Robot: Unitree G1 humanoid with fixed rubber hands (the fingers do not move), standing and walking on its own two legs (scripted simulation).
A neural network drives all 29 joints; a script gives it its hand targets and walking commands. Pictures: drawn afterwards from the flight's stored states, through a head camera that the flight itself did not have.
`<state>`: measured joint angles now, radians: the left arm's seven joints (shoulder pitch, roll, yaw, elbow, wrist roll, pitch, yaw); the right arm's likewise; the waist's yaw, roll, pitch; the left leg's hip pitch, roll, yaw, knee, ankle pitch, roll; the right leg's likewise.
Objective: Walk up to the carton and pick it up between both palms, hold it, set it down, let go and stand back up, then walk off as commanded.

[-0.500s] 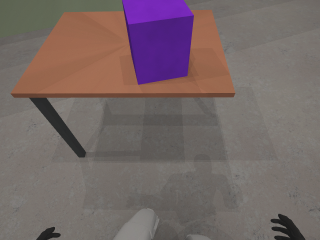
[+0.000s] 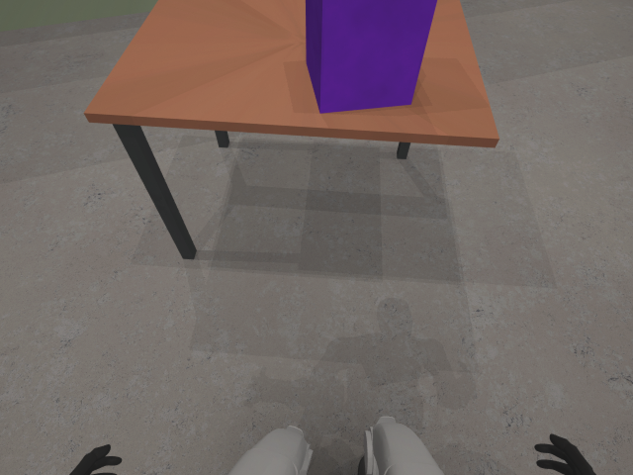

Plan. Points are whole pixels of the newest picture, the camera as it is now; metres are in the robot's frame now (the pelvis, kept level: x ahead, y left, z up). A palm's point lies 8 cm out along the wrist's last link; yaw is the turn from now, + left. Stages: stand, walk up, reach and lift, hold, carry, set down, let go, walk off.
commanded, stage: walk off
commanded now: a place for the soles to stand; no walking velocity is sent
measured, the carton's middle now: (361, 29) +0.93 +0.04 +0.04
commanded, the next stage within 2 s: none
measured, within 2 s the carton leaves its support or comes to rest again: neither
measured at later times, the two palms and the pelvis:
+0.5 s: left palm out of the picture -0.09 +0.27 -0.06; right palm out of the picture +0.01 -0.34 -0.09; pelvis -0.14 -0.05 +0.01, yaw -1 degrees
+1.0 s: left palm out of the picture -0.22 +0.28 -0.08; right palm out of the picture -0.09 -0.34 -0.09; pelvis -0.25 -0.05 +0.00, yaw +1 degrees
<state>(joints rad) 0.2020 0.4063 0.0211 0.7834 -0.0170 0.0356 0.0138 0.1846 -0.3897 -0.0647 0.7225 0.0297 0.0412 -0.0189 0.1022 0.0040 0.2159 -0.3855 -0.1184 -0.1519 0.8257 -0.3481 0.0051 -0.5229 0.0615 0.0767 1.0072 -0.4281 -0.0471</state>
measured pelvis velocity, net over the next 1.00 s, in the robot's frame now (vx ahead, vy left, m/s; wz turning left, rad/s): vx -0.25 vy -0.05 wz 0.02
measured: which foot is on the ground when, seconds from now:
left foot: down 0.00-0.28, up 0.30-0.66, down 0.68-0.98, up 1.00-1.00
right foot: up 0.00-0.24, down 0.26-0.74, up 0.76-0.94, down 0.96-1.00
